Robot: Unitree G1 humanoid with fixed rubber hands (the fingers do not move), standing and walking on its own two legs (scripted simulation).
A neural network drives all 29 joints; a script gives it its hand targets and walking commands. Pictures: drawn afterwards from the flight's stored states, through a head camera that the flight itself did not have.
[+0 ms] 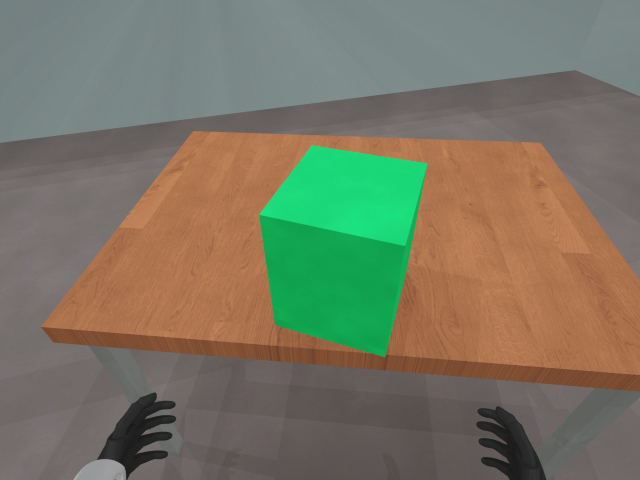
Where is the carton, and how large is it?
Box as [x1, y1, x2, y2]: [259, 146, 427, 356]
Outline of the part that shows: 311,146 259,214 275,324 384,356 406,270 427,163 318,146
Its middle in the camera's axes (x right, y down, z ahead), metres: +0.05 +0.02 +0.65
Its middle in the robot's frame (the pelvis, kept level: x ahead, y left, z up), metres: +0.48 -0.03 +0.03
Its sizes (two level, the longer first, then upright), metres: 0.210 0.200 0.250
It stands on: a table, 0.67 m high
